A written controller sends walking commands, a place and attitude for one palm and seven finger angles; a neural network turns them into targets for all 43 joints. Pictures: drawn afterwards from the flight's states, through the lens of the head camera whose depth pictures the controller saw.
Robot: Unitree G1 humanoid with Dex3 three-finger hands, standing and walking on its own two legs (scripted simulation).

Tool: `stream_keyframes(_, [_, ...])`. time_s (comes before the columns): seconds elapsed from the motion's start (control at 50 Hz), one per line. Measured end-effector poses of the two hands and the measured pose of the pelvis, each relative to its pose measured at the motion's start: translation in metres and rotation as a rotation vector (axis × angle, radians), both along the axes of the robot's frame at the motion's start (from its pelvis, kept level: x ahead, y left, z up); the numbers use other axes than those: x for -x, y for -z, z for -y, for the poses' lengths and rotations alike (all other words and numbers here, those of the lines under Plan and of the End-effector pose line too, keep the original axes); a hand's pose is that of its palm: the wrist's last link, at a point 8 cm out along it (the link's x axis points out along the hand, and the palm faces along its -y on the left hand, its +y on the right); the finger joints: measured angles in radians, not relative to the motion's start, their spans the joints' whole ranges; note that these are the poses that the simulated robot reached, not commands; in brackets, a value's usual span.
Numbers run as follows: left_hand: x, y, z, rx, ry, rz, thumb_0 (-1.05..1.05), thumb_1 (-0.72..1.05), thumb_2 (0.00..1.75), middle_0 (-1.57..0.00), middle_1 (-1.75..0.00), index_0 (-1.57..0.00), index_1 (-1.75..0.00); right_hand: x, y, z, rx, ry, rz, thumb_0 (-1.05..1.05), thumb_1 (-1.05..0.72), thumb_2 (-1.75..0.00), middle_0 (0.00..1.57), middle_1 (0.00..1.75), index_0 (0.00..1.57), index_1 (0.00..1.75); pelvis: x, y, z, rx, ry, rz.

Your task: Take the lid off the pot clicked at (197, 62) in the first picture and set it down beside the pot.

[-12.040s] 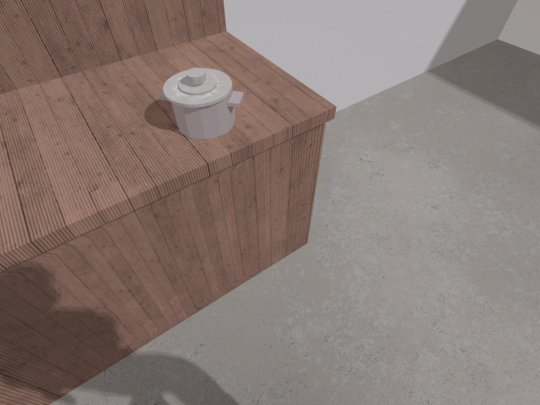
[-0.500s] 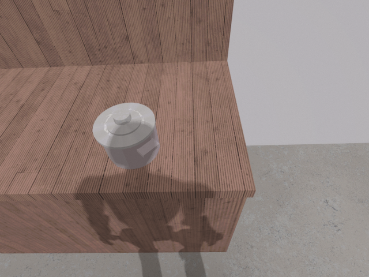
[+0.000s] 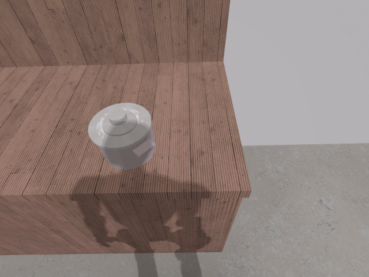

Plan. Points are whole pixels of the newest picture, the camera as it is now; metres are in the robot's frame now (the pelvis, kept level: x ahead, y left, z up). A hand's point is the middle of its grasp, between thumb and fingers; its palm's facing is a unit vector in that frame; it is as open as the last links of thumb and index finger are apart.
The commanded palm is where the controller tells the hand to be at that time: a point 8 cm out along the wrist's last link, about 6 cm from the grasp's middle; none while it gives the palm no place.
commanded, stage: look again from close up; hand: left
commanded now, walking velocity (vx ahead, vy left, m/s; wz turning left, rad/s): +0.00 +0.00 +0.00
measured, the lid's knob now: (117, 116) +0.46 +0.20 +0.09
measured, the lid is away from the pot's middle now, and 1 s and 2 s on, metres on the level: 0.00 0.00 0.00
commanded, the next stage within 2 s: shuffle to correct the standing spot in 0.30 s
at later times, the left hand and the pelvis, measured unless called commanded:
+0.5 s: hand out of the picture +0.00 +0.18 -0.17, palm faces +0.03 -0.97 -0.22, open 7.4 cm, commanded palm none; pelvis +0.00 +0.00 +0.00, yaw +0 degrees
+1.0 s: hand out of the picture +0.04 +0.23 -0.17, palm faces +0.03 -0.97 -0.25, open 7.4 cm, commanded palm none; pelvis +0.01 +0.04 +0.00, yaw +2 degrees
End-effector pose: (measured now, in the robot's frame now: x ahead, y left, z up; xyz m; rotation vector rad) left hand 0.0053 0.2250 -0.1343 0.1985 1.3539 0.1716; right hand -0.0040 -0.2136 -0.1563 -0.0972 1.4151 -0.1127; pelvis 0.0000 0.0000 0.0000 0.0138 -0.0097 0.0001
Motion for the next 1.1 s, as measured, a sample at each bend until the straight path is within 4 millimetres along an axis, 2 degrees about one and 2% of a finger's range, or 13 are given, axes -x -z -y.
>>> stream_keyframes(0.5, [0.012, 0.003, 0.001, 0.017, -0.022, -0.018, 0.01, 0.91, 0.90, -0.20, -0.30, -0.20, -0.30, 0.014, 0.000, -0.011, -0.006, 0.015, -0.028, 0.00, -0.91, -0.90, 0.20, 0.30, 0.20, 0.29, 0.002, 0.001, -0.005, 0.004, -0.002, -0.008])
stream_keyframes(0.58, [0.014, 0.005, -0.011, 0.001, -0.054, 0.002, 0.01, 0.90, 0.90, -0.20, -0.30, -0.20, -0.30, 0.011, 0.003, -0.010, 0.009, -0.006, -0.044, 0.00, -0.91, -0.90, 0.20, 0.30, 0.20, 0.29, 0.007, 0.005, -0.011, 0.012, -0.029, -0.013])
stream_keyframes(0.68, [0.018, 0.007, -0.041, -0.030, -0.073, 0.004, 0.01, 0.90, 0.90, -0.20, -0.30, -0.20, -0.30, -0.006, -0.003, -0.011, 0.045, -0.023, -0.006, 0.00, -0.91, -0.90, 0.20, 0.30, 0.20, 0.29, 0.010, 0.007, -0.026, -0.001, -0.048, -0.013])
stream_keyframes(0.74, [0.013, 0.016, -0.061, -0.041, -0.070, 0.002, 0.01, 0.90, 0.90, -0.20, -0.30, -0.20, -0.30, -0.014, 0.001, -0.017, 0.068, -0.044, 0.041, 0.00, -0.91, -0.90, 0.20, 0.30, 0.20, 0.29, 0.010, 0.015, -0.038, 0.000, -0.049, -0.012])
stream_keyframes(0.8, [0.002, 0.014, -0.071, -0.048, -0.053, 0.008, 0.01, 0.91, 0.90, -0.20, -0.30, -0.20, -0.30, -0.015, 0.000, -0.028, 0.054, -0.043, 0.051, 0.00, -0.91, -0.90, 0.20, 0.30, 0.20, 0.29, 0.007, 0.013, -0.042, -0.019, -0.038, -0.017])
stream_keyframes(0.88, [-0.017, 0.005, -0.069, -0.045, -0.040, 0.063, 0.01, 0.91, 0.90, -0.20, -0.30, -0.20, -0.30, -0.017, 0.002, -0.043, 0.013, -0.048, 0.031, 0.00, -0.91, -0.90, 0.20, 0.30, 0.20, 0.29, -0.001, 0.010, -0.043, -0.021, -0.042, -0.027])
stream_keyframes(0.92, [-0.023, 0.006, -0.064, -0.042, -0.031, 0.076, 0.01, 0.91, 0.90, -0.20, -0.30, -0.20, -0.30, -0.017, 0.006, -0.043, 0.008, -0.037, 0.011, 0.01, -0.93, -0.90, 0.20, 0.30, 0.20, 0.29, -0.004, 0.011, -0.042, -0.030, -0.037, -0.025])
stream_keyframes(1.0, [-0.027, 0.002, -0.049, -0.008, -0.011, 0.046, 0.01, 0.91, 0.90, -0.20, -0.30, -0.20, -0.30, -0.018, 0.003, -0.045, 0.001, -0.010, -0.002, 0.01, -0.94, -0.90, 0.20, 0.30, 0.20, 0.29, -0.013, 0.005, -0.043, -0.008, -0.036, -0.020])
stream_keyframes(1.1, [-0.027, 0.001, -0.045, -0.006, -0.012, 0.014, 0.01, 0.94, 0.90, -0.20, -0.30, -0.20, -0.30, -0.018, -0.001, -0.044, 0.004, 0.010, -0.015, 0.01, -0.94, -0.90, 0.20, 0.30, 0.20, 0.29, -0.018, 0.001, -0.041, -0.001, -0.028, -0.022])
